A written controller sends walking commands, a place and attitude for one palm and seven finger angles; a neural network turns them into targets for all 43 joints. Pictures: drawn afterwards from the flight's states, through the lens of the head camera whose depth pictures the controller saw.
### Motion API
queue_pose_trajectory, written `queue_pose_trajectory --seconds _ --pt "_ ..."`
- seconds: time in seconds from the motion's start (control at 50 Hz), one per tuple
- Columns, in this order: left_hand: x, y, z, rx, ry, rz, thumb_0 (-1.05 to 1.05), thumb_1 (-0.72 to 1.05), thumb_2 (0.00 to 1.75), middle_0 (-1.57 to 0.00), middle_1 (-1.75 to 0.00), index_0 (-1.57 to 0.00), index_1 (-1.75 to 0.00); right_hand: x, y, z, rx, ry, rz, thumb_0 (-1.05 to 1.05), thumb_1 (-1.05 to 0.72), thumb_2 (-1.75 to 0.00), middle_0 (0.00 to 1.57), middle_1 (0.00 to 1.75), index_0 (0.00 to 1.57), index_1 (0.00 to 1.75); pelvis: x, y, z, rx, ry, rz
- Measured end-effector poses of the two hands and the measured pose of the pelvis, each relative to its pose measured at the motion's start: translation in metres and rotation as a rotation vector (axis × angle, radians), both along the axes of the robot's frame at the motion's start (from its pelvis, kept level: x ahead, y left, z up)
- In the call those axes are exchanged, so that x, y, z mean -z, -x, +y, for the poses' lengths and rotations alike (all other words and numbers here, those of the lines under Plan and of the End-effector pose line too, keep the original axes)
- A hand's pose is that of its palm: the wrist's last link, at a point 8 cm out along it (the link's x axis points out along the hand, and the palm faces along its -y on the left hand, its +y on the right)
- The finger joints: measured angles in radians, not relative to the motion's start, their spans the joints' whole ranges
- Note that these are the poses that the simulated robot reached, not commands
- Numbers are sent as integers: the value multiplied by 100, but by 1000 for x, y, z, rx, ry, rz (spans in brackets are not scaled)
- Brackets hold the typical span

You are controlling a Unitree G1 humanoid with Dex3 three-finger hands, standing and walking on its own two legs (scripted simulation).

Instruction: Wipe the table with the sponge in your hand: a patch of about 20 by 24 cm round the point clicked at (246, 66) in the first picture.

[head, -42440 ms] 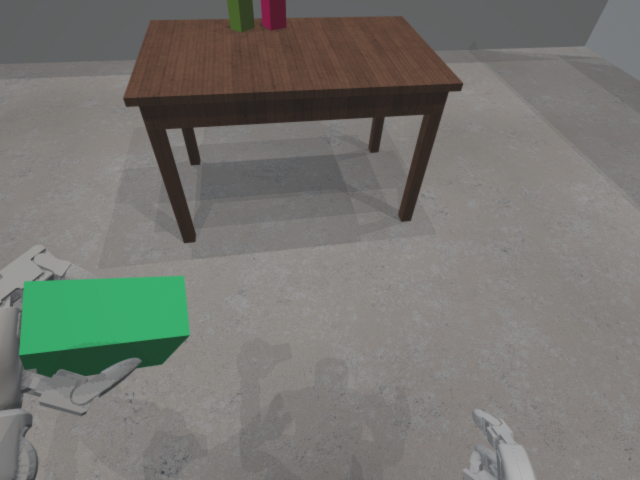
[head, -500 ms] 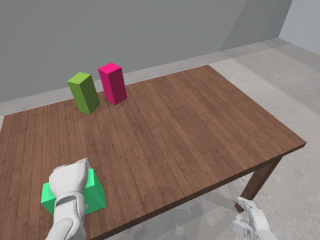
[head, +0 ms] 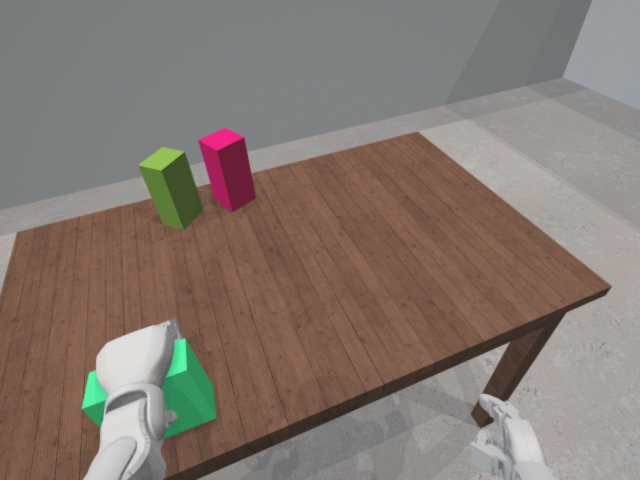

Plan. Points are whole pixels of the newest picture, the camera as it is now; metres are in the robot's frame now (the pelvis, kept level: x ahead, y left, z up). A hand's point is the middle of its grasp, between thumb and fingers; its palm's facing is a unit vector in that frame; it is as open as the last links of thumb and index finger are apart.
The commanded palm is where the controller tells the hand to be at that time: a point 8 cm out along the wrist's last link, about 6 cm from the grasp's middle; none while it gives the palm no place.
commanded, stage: lift the sponge slowly off the table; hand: left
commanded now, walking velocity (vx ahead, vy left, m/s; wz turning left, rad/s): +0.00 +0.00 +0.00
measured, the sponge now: (161, 403) +0.22 +0.27 -0.05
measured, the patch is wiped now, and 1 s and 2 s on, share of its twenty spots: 0.95 0.95 0.95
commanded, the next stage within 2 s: bring the sponge back beside the body in 1.60 s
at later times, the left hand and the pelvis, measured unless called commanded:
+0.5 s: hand (153, 368) +0.23 +0.25 +0.03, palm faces -0.03 -0.16 -0.99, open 10.0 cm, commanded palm +0.21 +0.25 +0.10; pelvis -0.01 -0.01 +0.01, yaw +0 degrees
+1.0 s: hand (138, 357) +0.23 +0.26 +0.06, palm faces +0.00 -0.16 -0.99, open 10.0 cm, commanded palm +0.21 +0.26 +0.14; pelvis -0.01 +0.00 +0.01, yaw +0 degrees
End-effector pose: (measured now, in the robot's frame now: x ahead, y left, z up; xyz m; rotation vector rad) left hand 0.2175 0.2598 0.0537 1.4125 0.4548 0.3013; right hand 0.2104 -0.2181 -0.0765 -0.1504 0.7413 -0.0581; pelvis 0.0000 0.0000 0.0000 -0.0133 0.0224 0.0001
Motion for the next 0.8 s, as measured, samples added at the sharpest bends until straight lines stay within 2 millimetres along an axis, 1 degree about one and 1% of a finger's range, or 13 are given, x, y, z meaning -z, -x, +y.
queue_pose_trajectory --seconds 0.16,0.32,0.44,0.58,0.66,0.8 --pt "-5 8 -9 17 20 -17 0 -52 108 -74 -137 -76 -137 -8 -10 2 -19 1 -39 1 -90 -90 20 30 20 30 -1 1 -3 0 -2 -19" --pt "-22 6 0 -14 -10 -40 0 -52 108 -74 -136 -76 -136 -15 -17 9 -42 -1 -67 1 -90 -90 20 30 20 30 -3 5 -6 -6 -4 -41" --pt "-32 3 -2 -9 -2 -39 0 -52 108 -74 -136 -76 -136 -16 -18 12 -52 -15 -80 1 -90 -90 20 30 20 30 -5 6 -6 -9 -5 -47" --pt "-34 4 -9 20 21 -34 0 -52 108 -74 -136 -76 -136 -16 -14 10 -55 -9 -69 1 -90 -90 20 30 20 30 -6 6 -7 -1 -7 -55" --pt "-38 6 -5 15 8 -48 0 -52 108 -74 -136 -76 -136 -16 -12 6 -51 3 -64 1 -90 -90 20 30 20 30 -6 7 -8 0 -7 -64" --pt "-51 7 7 -19 -2 -62 0 -52 108 -74 -136 -76 -136 -17 -13 2 -42 12 -68 1 -90 -90 20 30 20 30 -8 7 -8 -2 -6 -73"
